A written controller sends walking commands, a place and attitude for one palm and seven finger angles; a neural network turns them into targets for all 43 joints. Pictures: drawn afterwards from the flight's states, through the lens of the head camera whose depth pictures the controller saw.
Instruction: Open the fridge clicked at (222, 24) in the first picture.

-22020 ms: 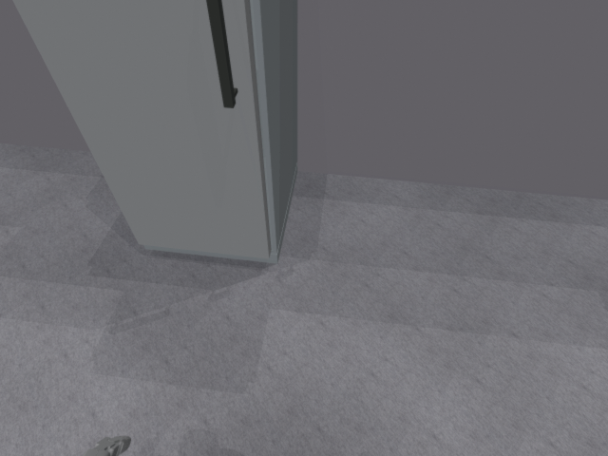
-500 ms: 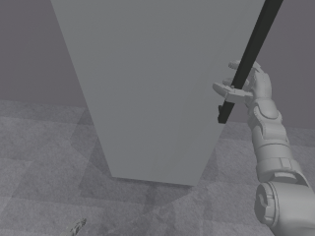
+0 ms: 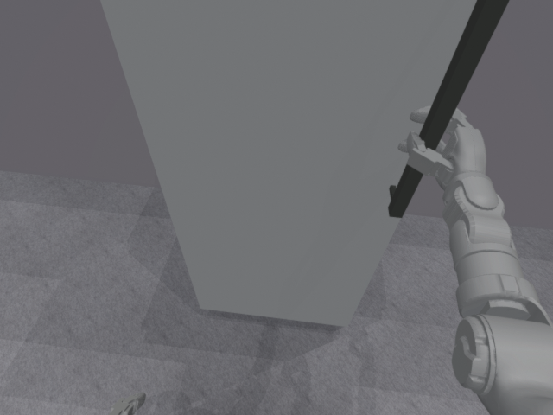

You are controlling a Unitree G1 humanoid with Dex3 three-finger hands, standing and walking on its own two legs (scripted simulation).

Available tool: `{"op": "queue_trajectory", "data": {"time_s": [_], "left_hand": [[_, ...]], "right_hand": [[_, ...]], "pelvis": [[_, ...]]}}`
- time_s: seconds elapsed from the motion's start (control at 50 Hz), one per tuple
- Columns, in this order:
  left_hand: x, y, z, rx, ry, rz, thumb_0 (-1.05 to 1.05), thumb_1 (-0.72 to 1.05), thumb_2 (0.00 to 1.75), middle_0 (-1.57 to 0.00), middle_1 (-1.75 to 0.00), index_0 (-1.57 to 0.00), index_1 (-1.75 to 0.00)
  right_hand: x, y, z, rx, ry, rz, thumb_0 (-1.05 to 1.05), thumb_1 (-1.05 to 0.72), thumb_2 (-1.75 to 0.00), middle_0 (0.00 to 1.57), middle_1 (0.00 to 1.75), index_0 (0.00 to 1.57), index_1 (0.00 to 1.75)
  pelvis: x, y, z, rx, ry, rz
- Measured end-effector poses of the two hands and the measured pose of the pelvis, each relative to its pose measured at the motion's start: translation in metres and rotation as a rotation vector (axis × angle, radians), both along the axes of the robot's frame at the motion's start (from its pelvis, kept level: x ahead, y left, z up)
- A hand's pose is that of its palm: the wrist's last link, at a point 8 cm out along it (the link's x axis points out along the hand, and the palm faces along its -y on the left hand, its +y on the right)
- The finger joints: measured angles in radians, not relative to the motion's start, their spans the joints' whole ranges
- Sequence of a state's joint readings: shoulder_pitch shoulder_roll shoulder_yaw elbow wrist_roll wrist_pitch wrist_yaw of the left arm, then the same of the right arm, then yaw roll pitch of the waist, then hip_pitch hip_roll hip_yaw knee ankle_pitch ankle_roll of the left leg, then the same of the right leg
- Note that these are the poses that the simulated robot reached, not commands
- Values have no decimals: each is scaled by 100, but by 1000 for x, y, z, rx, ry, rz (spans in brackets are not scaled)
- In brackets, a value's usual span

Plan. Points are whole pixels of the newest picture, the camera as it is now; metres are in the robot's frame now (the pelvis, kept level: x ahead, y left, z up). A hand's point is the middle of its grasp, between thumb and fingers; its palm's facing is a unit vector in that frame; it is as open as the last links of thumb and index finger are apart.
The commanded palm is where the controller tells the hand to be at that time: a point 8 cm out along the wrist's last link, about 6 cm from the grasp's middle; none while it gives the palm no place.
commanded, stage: grip the handle and tug to test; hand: right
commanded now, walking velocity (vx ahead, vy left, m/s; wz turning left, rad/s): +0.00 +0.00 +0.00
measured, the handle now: (436, 105) +0.51 -0.17 +0.22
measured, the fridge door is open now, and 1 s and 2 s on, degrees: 0 1 26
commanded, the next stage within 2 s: pull the door a little, standing still in 0.48 s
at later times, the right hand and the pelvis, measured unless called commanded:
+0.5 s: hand (415, 155) +0.45 -0.15 +0.17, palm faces +0.04 +1.00 +0.02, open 5.8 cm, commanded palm +0.39 -0.19 +0.17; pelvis +0.03 +0.00 +0.00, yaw +2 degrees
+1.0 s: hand (415, 158) +0.44 -0.14 +0.17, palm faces +0.05 +1.00 +0.00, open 6.1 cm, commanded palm +0.37 -0.19 +0.17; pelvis +0.06 +0.00 +0.01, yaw +3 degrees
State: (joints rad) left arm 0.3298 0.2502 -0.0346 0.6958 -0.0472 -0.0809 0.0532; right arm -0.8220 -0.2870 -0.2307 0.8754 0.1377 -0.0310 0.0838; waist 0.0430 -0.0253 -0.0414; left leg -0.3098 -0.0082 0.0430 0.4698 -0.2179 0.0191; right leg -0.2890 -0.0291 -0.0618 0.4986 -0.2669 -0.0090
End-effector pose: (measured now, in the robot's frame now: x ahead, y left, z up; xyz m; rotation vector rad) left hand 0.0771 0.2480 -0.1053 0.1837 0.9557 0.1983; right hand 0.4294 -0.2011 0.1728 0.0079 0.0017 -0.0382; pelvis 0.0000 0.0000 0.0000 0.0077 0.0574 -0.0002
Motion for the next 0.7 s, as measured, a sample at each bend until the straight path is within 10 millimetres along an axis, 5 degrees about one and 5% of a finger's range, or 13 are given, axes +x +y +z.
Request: {"op": "queue_trajectory", "data": {"time_s": [0.32, 0.7], "left_hand": [[13, -2, 3, -23, -37, 20, 1, 91, 90, -20, -30, -20, -30], [97, -11, 19, -17, -116, -38, 1, 91, 90, -20, -30, -20, -30]], "right_hand": [[-3, 3, -1, 3, -19, -16, 0, -74, -79, 33, 140, 34, 140], [-7, 2, 1, 9, 1, 0, 1, -73, -78, 31, 140, 33, 138]], "pelvis": [[10, -2, 2, -2, -7, 28], [42, -3, 4, 3, -12, 19]]}}
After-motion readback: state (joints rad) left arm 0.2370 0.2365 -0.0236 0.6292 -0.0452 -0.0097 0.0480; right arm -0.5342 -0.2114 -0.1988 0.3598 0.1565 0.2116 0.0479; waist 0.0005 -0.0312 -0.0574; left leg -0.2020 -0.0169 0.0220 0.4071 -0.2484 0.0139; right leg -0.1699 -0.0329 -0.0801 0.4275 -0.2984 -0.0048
